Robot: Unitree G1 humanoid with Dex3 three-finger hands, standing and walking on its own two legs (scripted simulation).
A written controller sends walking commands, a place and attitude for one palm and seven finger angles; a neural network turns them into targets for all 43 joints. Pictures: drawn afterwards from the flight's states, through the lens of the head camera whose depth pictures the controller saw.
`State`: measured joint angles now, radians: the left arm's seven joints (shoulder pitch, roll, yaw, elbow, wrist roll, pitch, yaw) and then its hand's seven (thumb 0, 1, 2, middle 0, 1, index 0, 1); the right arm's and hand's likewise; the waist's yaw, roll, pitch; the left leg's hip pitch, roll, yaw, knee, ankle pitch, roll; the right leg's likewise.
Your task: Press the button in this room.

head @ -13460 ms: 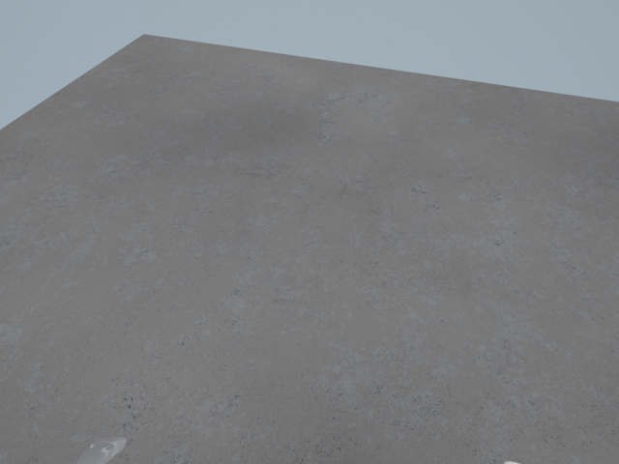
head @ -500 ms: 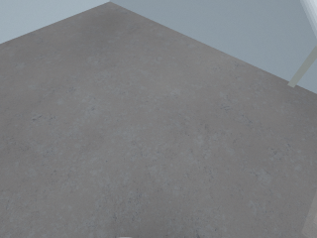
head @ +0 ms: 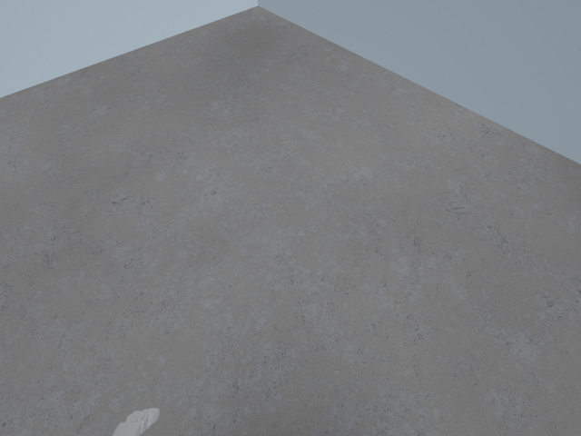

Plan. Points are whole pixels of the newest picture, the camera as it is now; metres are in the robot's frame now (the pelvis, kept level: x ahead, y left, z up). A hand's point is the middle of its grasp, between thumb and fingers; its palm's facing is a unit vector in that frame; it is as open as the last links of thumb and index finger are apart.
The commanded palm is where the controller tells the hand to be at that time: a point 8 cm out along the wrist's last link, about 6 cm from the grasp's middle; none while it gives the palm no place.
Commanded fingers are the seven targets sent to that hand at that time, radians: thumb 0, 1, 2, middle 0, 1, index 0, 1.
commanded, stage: turn or walk to find it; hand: left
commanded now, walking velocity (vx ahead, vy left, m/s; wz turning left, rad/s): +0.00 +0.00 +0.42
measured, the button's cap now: out of the picture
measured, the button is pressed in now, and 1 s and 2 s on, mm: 0 0 0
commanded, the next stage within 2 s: none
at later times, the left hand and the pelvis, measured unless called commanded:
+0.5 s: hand out of the picture -0.05 +0.22 -0.19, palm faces +0.29 -0.93 -0.22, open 7.4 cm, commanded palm none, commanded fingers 0.00 0.90 0.90 -0.20 -0.30 -0.20 -0.30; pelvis -0.03 +0.02 -0.01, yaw +15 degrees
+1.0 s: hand out of the picture -0.02 +0.25 -0.15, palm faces +0.39 -0.89 -0.24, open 7.4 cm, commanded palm none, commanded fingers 0.00 0.90 0.90 -0.20 -0.30 -0.20 -0.30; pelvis -0.06 +0.02 +0.00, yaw +24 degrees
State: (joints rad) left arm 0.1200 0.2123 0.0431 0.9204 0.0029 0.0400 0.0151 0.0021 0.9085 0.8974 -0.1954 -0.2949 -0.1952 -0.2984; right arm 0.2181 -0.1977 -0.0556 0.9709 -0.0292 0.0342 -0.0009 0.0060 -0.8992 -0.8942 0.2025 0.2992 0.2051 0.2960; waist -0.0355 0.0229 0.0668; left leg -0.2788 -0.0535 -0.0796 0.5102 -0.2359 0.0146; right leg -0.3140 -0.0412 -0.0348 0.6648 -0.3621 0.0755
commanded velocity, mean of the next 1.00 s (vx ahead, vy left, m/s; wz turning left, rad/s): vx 0.00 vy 0.00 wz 0.42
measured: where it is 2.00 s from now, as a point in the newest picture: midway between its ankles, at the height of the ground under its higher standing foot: outside the picture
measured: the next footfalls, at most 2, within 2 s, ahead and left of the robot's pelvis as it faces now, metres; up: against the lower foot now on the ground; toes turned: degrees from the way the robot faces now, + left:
right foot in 0.02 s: +0.04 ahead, -0.12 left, +0.00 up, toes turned -2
left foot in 0.48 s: -0.02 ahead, +0.13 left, +0.00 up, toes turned +18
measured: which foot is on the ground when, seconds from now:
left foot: down 0.00-0.04, up 0.06-0.46, down 0.48-1.00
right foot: up 0.00-0.00, down 0.02-0.50, up 0.52-1.00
